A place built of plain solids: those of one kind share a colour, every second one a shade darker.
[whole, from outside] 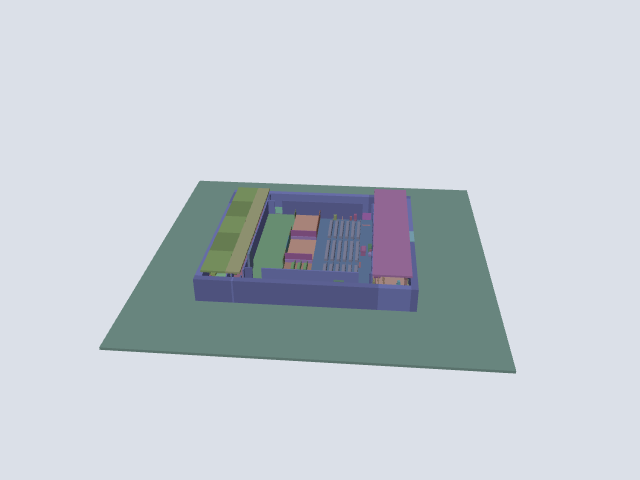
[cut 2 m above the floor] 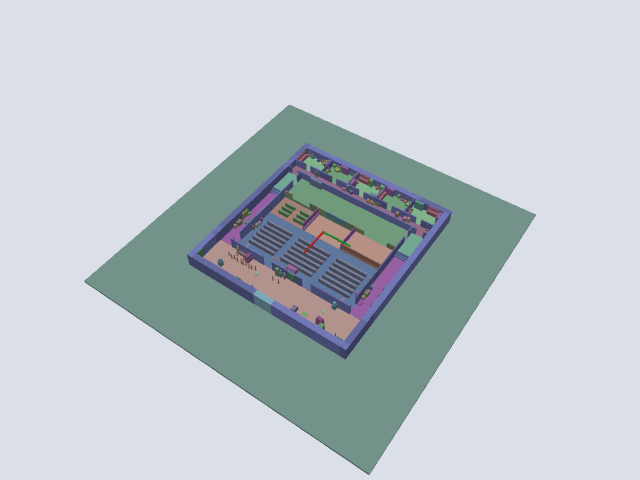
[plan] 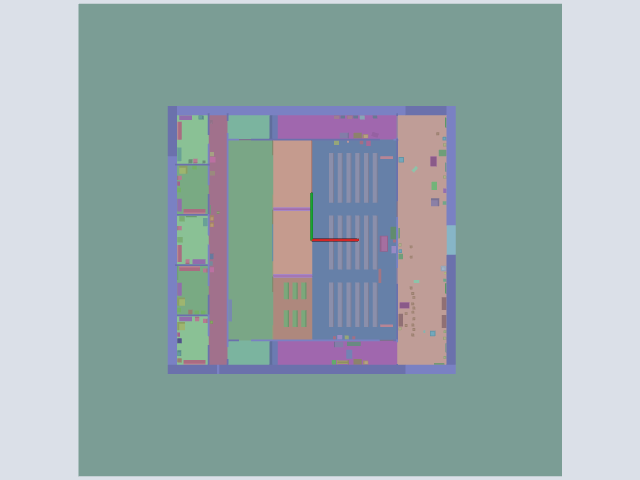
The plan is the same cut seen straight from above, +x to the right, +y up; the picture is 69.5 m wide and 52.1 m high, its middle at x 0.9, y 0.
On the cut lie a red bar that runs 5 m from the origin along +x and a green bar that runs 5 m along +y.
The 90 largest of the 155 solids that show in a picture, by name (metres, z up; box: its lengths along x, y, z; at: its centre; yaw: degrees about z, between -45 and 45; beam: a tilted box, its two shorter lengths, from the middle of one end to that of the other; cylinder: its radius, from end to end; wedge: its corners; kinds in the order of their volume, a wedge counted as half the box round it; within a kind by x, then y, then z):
{
 "ground_under_all_1": {"box": [52.46, 51.32, 0.4], "at": [0.93, 0.0, -0.75]},
 "wall_1": {"box": [1.0, 7.26, 3.73], "at": [-15.13, -10.92, 1.27]},
 "wall_2": {"box": [1.0, 7.26, 3.73], "at": [-15.13, -5.46, 1.27]},
 "wall_3": {"box": [1.0, 7.26, 3.73], "at": [-15.13, 0.0, 1.27]},
 "wall_4": {"box": [1.0, 7.26, 3.73], "at": [-15.13, 5.46, 1.27]},
 "wall_5": {"box": [1.0, 7.26, 3.73], "at": [-15.13, 10.92, 1.27]},
 "wall_6": {"box": [5.35, 1.0, 3.73], "at": [-12.96, -14.05, 1.27]},
 "wall_7": {"box": [3.75, 0.2, 3.73], "at": [-12.96, -8.19, 1.27]},
 "wall_8": {"box": [3.75, 0.2, 3.73], "at": [-12.96, -2.73, 1.27]},
 "wall_9": {"box": [3.75, 0.2, 3.73], "at": [-12.96, 2.73, 1.27]},
 "wall_10": {"box": [3.75, 0.2, 3.73], "at": [-12.96, 8.19, 1.27]},
 "wall_11": {"box": [5.35, 1.0, 3.73], "at": [-12.96, 14.05, 1.27]},
 "wall_12": {"box": [0.2, 2.36, 3.73], "at": [-11.18, -12.57, 1.27]},
 "wall_13": {"box": [0.2, 2.36, 3.73], "at": [-11.18, -12.57, 1.27]},
 "wall_14": {"box": [0.2, 2.36, 3.73], "at": [-11.18, -9.27, 1.27]},
 "wall_15": {"box": [0.2, 2.36, 3.73], "at": [-11.18, -7.11, 1.27]},
 "wall_16": {"box": [0.2, 2.36, 3.73], "at": [-11.18, -3.81, 1.27]},
 "wall_17": {"box": [0.2, 4.51, 3.73], "at": [-11.18, -2.73, 1.27]},
 "wall_18": {"box": [0.2, 2.36, 3.73], "at": [-11.18, 1.65, 1.27]},
 "wall_19": {"box": [0.2, 2.36, 3.73], "at": [-11.18, 3.81, 1.27]},
 "wall_20": {"box": [0.2, 2.36, 3.73], "at": [-11.18, 7.11, 1.27]},
 "wall_21": {"box": [0.2, 4.51, 3.73], "at": [-11.18, 8.19, 1.27]},
 "wall_22": {"box": [0.2, 2.36, 3.73], "at": [-11.18, 9.27, 1.27]},
 "wall_23": {"box": [0.2, 2.36, 3.73], "at": [-11.18, 12.57, 1.27]},
 "wall_24": {"box": [0.2, 2.36, 3.73], "at": [-11.18, 12.57, 1.27]},
 "wall_25": {"box": [3.85, 1.0, 3.73], "at": [-10.15, -14.05, 1.27]},
 "wall_26": {"box": [3.85, 1.0, 3.73], "at": [-10.15, 14.05, 1.27]},
 "wall_27": {"box": [0.2, 22.0, 3.73], "at": [-9.13, 0.0, 1.27]},
 "wall_28": {"box": [20.21, 1.0, 3.73], "at": [0.07, -14.05, 1.27]},
 "wall_29": {"box": [20.21, 1.0, 3.73], "at": [0.07, 14.05, 1.27]},
 "wall_30": {"box": [13.98, 0.2, 3.73], "at": [0.39, -10.9, 1.27]},
 "wall_31": {"box": [13.98, 0.2, 3.73], "at": [0.39, 10.9, 1.27]},
 "wall_32": {"box": [0.2, 6.35, 3.73], "at": [9.28, -7.92, 1.27]},
 "wall_33": {"box": [0.2, 6.25, 3.73], "at": [9.28, -7.88, 1.27]},
 "wall_34": {"box": [0.2, 5.55, 3.73], "at": [9.28, -0.28, 1.27]},
 "wall_35": {"box": [0.2, 5.55, 3.73], "at": [9.28, -0.28, 1.27]},
 "wall_36": {"box": [0.2, 6.8, 3.73], "at": [9.28, 7.6, 1.27]},
 "wall_37": {"box": [0.2, 6.9, 3.73], "at": [9.28, 7.65, 1.27]},
 "wall_38": {"box": [7.25, 1.0, 3.73], "at": [12.01, -14.05, 1.27]},
 "wall_39": {"box": [7.25, 1.0, 3.73], "at": [12.01, 14.05, 1.27]},
 "wall_40": {"box": [1.0, 12.95, 3.73], "at": [15.13, -8.08, 1.27]},
 "wall_41": {"box": [1.0, 12.95, 3.73], "at": [15.13, 8.08, 1.27]},
 "floor_stage_1": {"box": [4.95, 21.8, 1.12], "at": [-6.66, 0.0, -0.04]},
 "floor_parterre_1": {"box": [9.21, 21.8, 0.6], "at": [4.67, 0.0, -0.3]},
 "floor_dressing_1": {"box": [3.55, 5.46, 1.12], "at": [-12.96, -10.92, -0.04]},
 "floor_dressing_2": {"box": [3.55, 5.46, 1.12], "at": [-12.96, -5.46, -0.04]},
 "floor_dressing_3": {"box": [3.55, 5.46, 1.12], "at": [-12.96, 0.0, -0.04]},
 "floor_dressing_4": {"box": [3.55, 5.46, 1.12], "at": [-12.96, 5.46, -0.04]},
 "floor_dressing_5": {"box": [3.55, 5.46, 1.12], "at": [-12.96, 10.92, -0.04]},
 "floor_foyer_1": {"box": [5.45, 27.3, 0.6], "at": [12.01, 0.0, -0.3]},
 "floor_lift_1": {"box": [4.25, 6.8, 0.6], "at": [-2.06, -7.5, -0.3]},
 "floor_lift_2": {"box": [4.25, 6.85, 0.6], "at": [-2.06, -0.28, -0.3]},
 "floor_lift_3": {"box": [4.25, 7.35, 1.12], "at": [-2.06, 7.22, -0.04]},
 "floor_back_corridor_1": {"box": [2.05, 27.3, 1.12], "at": [-10.15, 0.0, -0.04]},
 "ceil_foyer_1": {"box": [5.45, 27.3, 0.3], "at": [12.01, 0.0, 4.55]},
 "floor_promenade_1": {"box": [12.96, 2.75, 0.6], "at": [2.8, -12.28, -0.3]},
 "floor_promenade_2": {"box": [12.96, 2.75, 0.6], "at": [2.8, 12.28, -0.3]},
 "ceil_dressing_1": {"box": [3.55, 5.46, 0.3], "at": [-12.96, -10.92, 3.92]},
 "ceil_dressing_2": {"box": [3.55, 5.46, 0.3], "at": [-12.96, -5.46, 3.92]},
 "ceil_dressing_3": {"box": [3.55, 5.46, 0.3], "at": [-12.96, 0.0, 3.92]},
 "ceil_dressing_4": {"box": [3.55, 5.46, 0.3], "at": [-12.96, 5.46, 3.92]},
 "ceil_dressing_5": {"box": [3.55, 5.46, 0.3], "at": [-12.96, 10.92, 3.92]},
 "floor_walk_1": {"box": [4.55, 2.75, 1.12], "at": [-6.86, -12.28, -0.04]},
 "floor_walk_2": {"box": [4.55, 2.75, 1.12], "at": [-6.86, 12.28, -0.04]},
 "ceil_back_corridor_1": {"box": [2.05, 27.3, 0.3], "at": [-10.15, 0.0, 3.92]},
 "door_leaf_1": {"box": [0.97, 3.2, 3.87], "at": [15.14, 0.0, 1.33]},
 "seats_parterre_1": {"box": [0.44, 5.85, 0.42], "at": [2.09, -0.28, 0.21]},
 "seats_parterre_2": {"box": [0.44, 5.85, 0.42], "at": [3.04, -0.28, 0.21]},
 "seats_parterre_3": {"box": [0.44, 5.85, 0.42], "at": [3.99, -0.28, 0.21]},
 "seats_parterre_4": {"box": [0.44, 5.4, 0.42], "at": [3.99, 6.75, 0.21]},
 "seats_parterre_5": {"box": [0.44, 5.85, 0.42], "at": [4.94, -0.28, 0.21]},
 "seats_parterre_6": {"box": [0.44, 5.4, 0.42], "at": [4.94, 6.75, 0.21]},
 "seats_parterre_7": {"box": [0.44, 5.85, 0.42], "at": [5.89, -0.28, 0.21]},
 "seats_parterre_8": {"box": [0.44, 5.4, 0.42], "at": [5.89, 6.75, 0.21]},
 "seats_parterre_9": {"box": [0.44, 5.85, 0.42], "at": [6.84, -0.28, 0.21]},
 "seats_parterre_10": {"box": [0.44, 5.4, 0.42], "at": [6.84, 6.75, 0.21]},
 "costume_rail_dressing_1": {"box": [0.5, 1.4, 1.66], "at": [-14.35, -5.34, 1.34]},
 "costume_rail_dressing_2": {"box": [0.5, 1.4, 1.66], "at": [-14.35, 3.78, 1.34]},
 "costume_rail_dressing_3": {"box": [1.4, 0.5, 1.66], "at": [-13.68, -8.57, 1.34]},
 "costume_rail_dressing_4": {"box": [1.4, 0.5, 1.66], "at": [-13.68, 13.27, 1.34]},
 "costume_rail_dressing_5": {"box": [1.4, 0.5, 1.66], "at": [-12.23, -2.35, 1.34]},
 "floor_tongue_1": {"box": [4.25, 0.4, 1.12], "at": [-2.06, -3.9, -0.04]},
 "floor_tongue_2": {"box": [4.25, 0.4, 1.12], "at": [-2.06, 3.35, -0.04]},
 "flats_stage_1": {"box": [0.35, 2.4, 3.6], "at": [-8.82, -7.65, 2.32]},
 "rail_tongue_1": {"box": [4.25, 0.12, 2.17], "at": [-2.06, -3.9, 0.48]},
 "rail_tongue_2": {"box": [4.25, 0.12, 2.17], "at": [-2.06, 3.35, 0.48]},
 "rail_lift_1": {"box": [0.12, 7.49, 2.17], "at": [0.01, 7.15, 0.48]},
 "lockers_dressing_1": {"box": [0.48, 1.5, 1.8], "at": [-14.36, 9.29, 1.42]},
 "lockers_promenade_1": {"box": [1.5, 0.48, 1.8], "at": [4.57, -11.27, 0.9]},
 "rail_line_1": {"box": [0.12, 4.0, 2.17], "at": [-4.24, -0.3, 0.48]}
}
